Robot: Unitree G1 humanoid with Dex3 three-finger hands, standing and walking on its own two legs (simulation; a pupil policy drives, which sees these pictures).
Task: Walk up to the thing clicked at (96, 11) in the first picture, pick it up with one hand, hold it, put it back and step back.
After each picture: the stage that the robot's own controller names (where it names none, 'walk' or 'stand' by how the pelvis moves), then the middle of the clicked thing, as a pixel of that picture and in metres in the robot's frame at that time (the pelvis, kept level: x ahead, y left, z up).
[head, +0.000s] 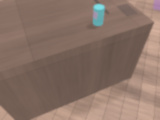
stand; (98, 15) +0.89 -0.06 -0.07
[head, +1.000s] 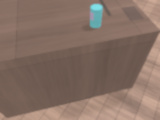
rise first; (95, 16) +0.80 -0.04 -0.03
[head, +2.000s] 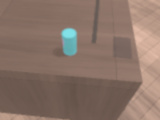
sink last; (69, 42) +0.58 +0.15 -0.05
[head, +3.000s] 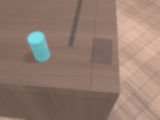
walk; (39, 47) +0.50 +0.23 -0.02
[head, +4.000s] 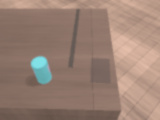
stand; (42, 70) +0.46 +0.22 -0.07
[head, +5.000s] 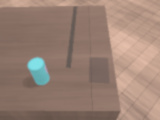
stand; (39, 71) +0.44 +0.22 -0.07
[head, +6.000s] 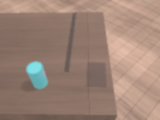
stand; (37, 75) +0.44 +0.23 -0.08
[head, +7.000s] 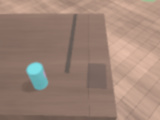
stand; (37, 76) +0.44 +0.23 -0.07
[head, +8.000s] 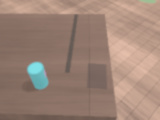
stand; (38, 76) +0.45 +0.23 -0.07
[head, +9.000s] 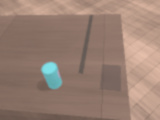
rise first; (52, 76) +0.44 +0.20 -0.07
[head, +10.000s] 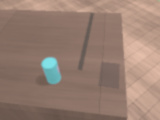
go down; (51, 71) +0.46 +0.21 -0.07
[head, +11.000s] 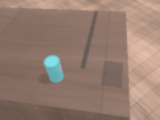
go down; (54, 69) +0.47 +0.20 -0.07
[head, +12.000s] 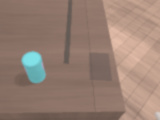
go down; (34, 68) +0.44 +0.19 -0.02
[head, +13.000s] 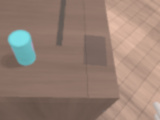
close in; (23, 48) +0.47 +0.19 +0.00
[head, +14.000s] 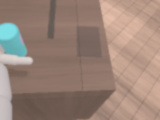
close; (12, 43) +0.48 +0.21 +0.03
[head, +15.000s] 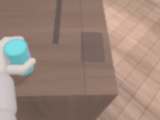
lift; (20, 58) +0.43 +0.20 +0.02
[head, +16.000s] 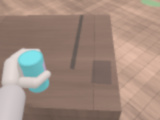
lift; (34, 71) +0.33 +0.17 +0.13
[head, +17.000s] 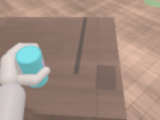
hold; (33, 67) +0.33 +0.17 +0.15
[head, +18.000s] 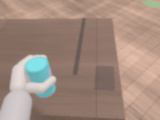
hold; (41, 77) +0.32 +0.16 +0.11
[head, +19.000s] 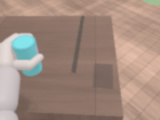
crouch; (28, 56) +0.38 +0.20 +0.14
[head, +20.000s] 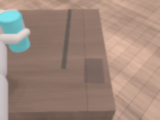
lower; (15, 32) +0.47 +0.21 +0.16
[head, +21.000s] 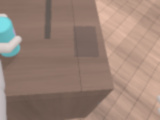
lower; (5, 37) +0.49 +0.21 +0.04
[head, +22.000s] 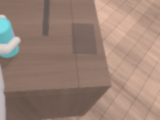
lower; (3, 38) +0.49 +0.21 +0.03
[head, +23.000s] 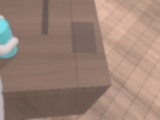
lower; (1, 39) +0.49 +0.22 +0.03
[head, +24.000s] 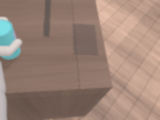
lower; (5, 40) +0.48 +0.21 +0.03
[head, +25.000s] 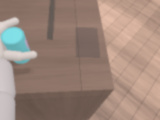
open; (17, 46) +0.47 +0.19 +0.02
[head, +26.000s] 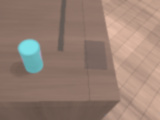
sink last; (31, 57) +0.45 +0.17 -0.01
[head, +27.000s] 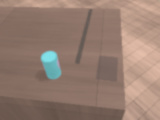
stand; (51, 65) +0.47 +0.20 -0.03
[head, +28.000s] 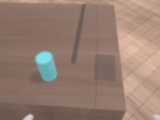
stand; (46, 66) +0.45 +0.19 -0.02
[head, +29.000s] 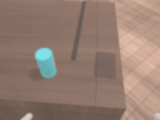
stand; (46, 63) +0.46 +0.19 -0.01
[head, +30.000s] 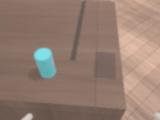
stand; (45, 63) +0.45 +0.19 -0.01
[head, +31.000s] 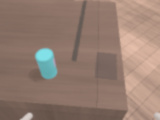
stand; (46, 64) +0.45 +0.18 -0.01
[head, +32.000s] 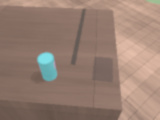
stand; (47, 67) +0.47 +0.19 -0.04
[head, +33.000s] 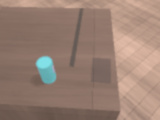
walk; (46, 70) +0.46 +0.20 -0.07
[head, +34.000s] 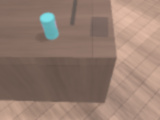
walk; (49, 26) +0.66 +0.20 -0.05
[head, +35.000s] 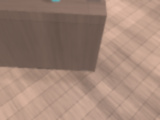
walk; out of the picture +0.98 +0.18 -0.06
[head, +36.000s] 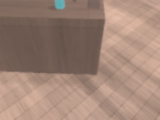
stand; out of the picture +1.07 +0.21 -0.07
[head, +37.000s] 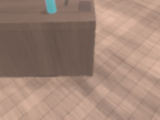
stand; (50, 3) +1.07 +0.26 -0.07
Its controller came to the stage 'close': yes
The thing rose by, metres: 0.23
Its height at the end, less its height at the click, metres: +0.00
